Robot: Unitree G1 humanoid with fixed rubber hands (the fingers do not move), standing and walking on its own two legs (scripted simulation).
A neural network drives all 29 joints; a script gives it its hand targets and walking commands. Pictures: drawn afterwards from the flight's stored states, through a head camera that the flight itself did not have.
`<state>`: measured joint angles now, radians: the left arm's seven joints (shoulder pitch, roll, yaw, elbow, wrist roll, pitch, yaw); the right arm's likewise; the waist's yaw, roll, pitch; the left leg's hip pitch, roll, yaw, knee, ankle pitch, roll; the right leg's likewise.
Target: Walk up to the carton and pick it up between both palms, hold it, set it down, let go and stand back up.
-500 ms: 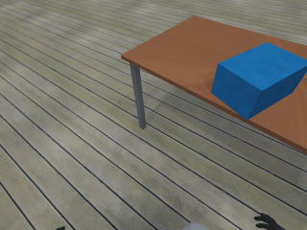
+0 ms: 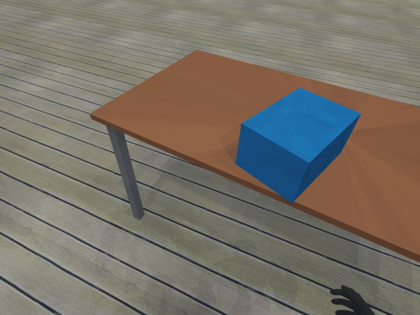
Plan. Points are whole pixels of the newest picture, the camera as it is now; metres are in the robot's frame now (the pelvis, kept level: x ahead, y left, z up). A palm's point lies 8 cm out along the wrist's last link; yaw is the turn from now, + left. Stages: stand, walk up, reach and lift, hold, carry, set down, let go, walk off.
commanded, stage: walk up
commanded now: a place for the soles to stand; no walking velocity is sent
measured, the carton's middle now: (296, 139) +0.59 -0.22 +0.02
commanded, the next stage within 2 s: none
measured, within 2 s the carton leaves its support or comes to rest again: neither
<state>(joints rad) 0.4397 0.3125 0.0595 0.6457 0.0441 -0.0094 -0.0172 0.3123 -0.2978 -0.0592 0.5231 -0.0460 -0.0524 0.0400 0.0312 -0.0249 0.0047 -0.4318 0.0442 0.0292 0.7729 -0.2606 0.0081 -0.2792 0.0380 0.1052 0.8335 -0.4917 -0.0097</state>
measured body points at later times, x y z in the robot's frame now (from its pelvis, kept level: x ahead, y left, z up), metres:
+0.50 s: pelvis +0.13 -0.04 +0.00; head +0.17 -0.09 +0.44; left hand +0.36 +0.16 -0.08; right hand +0.11 -0.33 -0.13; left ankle +0.10 +0.11 -0.65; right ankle +0.21 -0.17 -0.70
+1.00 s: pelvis +0.16 +0.01 +0.01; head +0.19 +0.02 +0.46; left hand +0.41 +0.20 -0.09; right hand +0.16 -0.30 -0.06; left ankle +0.24 +0.11 -0.70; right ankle +0.11 -0.12 -0.62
